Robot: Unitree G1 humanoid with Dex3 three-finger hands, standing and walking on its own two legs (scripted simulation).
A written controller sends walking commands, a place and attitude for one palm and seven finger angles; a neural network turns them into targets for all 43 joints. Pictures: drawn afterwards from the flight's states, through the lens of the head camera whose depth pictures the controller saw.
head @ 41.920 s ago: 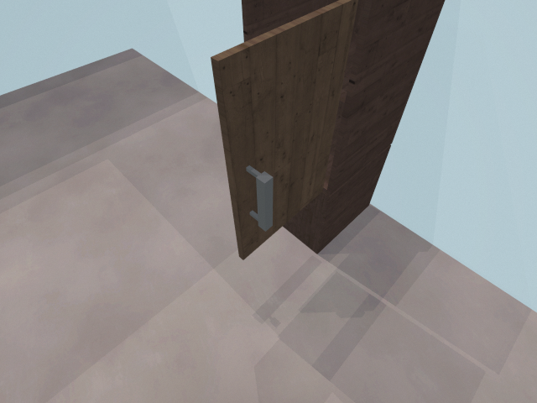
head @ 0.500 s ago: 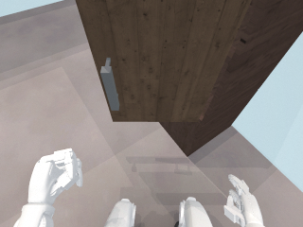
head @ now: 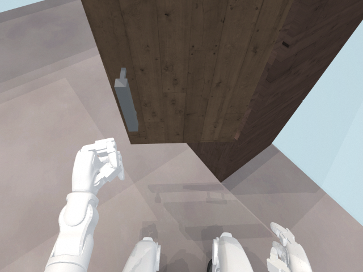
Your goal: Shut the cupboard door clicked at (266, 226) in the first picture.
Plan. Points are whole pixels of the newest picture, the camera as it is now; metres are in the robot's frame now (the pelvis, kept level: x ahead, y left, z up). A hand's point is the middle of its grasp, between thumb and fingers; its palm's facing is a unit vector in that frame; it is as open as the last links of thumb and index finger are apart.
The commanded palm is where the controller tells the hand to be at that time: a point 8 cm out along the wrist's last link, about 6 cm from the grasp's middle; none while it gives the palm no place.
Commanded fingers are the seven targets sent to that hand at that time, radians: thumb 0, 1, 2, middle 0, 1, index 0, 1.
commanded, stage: bring the fist close to the handle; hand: left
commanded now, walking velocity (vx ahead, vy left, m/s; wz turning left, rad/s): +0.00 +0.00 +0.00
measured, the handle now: (128, 101) +0.50 +0.15 +0.03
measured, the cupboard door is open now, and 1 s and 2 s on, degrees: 56 56 39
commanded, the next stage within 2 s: push the door shut along its arc in 0.84 s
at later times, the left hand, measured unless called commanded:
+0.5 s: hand (141, 131) +0.41 +0.11 +0.04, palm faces +0.06 -1.00 -0.02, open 3.1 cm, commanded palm +0.38 +0.16 +0.04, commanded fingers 0.00 0.90 0.90 -1.30 -1.50 -1.30 -1.50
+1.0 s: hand (140, 130) +0.41 +0.11 +0.04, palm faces +0.05 -1.00 -0.01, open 3.1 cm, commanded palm +0.39 +0.16 +0.04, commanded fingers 0.00 0.90 0.90 -1.30 -1.50 -1.30 -1.50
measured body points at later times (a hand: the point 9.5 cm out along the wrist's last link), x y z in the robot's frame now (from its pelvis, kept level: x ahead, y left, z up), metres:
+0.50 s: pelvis +0.00 -0.01 +0.00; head +0.11 -0.02 +0.44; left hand +0.40 +0.16 +0.05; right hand +0.12 -0.26 -0.12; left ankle +0.01 +0.13 -0.62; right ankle +0.06 -0.14 -0.62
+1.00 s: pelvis -0.01 -0.01 +0.00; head +0.10 -0.01 +0.44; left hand +0.41 +0.17 +0.04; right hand +0.10 -0.27 -0.12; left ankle +0.01 +0.13 -0.62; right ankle +0.06 -0.14 -0.62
